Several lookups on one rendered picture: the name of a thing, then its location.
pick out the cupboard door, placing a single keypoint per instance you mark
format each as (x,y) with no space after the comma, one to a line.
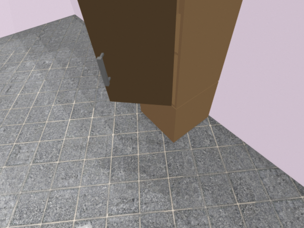
(137,38)

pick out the handle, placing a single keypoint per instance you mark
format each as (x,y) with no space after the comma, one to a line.
(103,72)

